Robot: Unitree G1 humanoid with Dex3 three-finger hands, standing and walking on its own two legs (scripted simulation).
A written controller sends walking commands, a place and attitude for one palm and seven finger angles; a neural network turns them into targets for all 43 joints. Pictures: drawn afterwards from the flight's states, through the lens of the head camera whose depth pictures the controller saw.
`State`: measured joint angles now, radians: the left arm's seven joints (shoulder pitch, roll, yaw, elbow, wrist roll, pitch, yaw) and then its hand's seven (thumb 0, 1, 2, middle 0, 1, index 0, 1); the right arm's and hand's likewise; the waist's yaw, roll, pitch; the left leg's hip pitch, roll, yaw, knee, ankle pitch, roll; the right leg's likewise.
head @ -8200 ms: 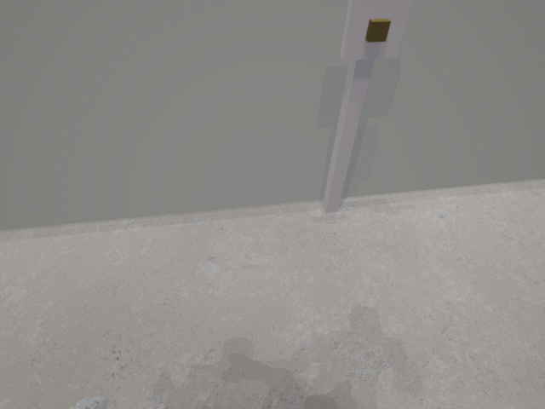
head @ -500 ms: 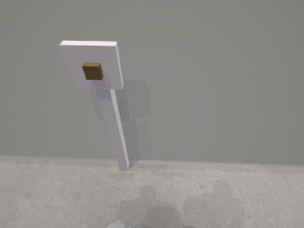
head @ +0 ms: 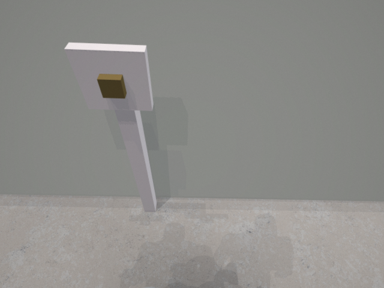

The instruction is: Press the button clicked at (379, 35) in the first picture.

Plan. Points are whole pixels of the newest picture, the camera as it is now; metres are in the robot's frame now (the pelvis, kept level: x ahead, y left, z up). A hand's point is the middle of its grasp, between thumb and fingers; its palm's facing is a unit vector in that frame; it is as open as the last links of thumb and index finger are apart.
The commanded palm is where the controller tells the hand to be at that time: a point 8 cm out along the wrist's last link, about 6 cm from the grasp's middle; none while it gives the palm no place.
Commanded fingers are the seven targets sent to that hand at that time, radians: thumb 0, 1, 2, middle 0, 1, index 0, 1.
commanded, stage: come to a stop and stand still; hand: left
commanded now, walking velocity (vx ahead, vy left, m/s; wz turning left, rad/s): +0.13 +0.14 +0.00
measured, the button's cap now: (112, 85) +0.55 +0.24 +0.11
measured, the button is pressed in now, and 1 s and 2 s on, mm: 0 0 0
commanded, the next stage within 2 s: look again from close up in 1.48 s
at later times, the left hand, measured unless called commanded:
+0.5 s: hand out of the picture -0.01 +0.18 -0.17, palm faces +0.07 -0.97 -0.23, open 7.4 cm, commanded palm none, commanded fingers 0.00 0.90 0.90 -0.20 -0.30 -0.20 -0.30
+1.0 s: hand out of the picture +0.05 +0.25 -0.14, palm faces +0.02 -0.94 -0.34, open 7.4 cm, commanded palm none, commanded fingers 0.00 0.90 0.90 -0.20 -0.30 -0.20 -0.30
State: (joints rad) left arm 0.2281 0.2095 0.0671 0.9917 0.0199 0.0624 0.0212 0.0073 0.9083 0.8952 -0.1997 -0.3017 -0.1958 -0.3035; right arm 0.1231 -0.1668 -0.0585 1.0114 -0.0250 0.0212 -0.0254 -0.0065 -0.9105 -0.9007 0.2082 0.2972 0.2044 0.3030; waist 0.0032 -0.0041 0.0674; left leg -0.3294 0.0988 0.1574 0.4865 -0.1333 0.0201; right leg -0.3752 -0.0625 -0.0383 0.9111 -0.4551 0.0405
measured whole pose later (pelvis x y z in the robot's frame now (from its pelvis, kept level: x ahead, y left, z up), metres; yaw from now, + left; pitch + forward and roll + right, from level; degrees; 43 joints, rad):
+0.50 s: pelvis -0.01 +0.00 +0.00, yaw +2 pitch +1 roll +0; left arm 0.30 0.17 0.02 1.04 0.01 0.01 0.03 0.01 0.91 0.89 -0.21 -0.30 -0.20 -0.30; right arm 0.32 -0.20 -0.03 1.00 -0.03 0.02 -0.01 0.01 -0.90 -0.90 0.20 0.30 0.20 0.30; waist -0.01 0.03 0.03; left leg -0.26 0.02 0.02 0.57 -0.32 0.00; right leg -0.28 -0.09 -0.09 0.57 -0.31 0.03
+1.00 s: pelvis -0.04 +0.01 +0.00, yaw +1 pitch -3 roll +0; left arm 0.19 0.32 0.01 0.95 0.02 0.02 0.00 0.01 0.90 0.89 -0.20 -0.30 -0.20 -0.30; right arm 0.17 -0.32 -0.02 0.95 -0.02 -0.01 0.00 0.01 -0.90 -0.90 0.21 0.30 0.20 0.30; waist 0.01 0.01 -0.01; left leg -0.18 0.00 0.05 0.49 -0.26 0.02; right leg -0.21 -0.10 -0.05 0.49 -0.23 0.05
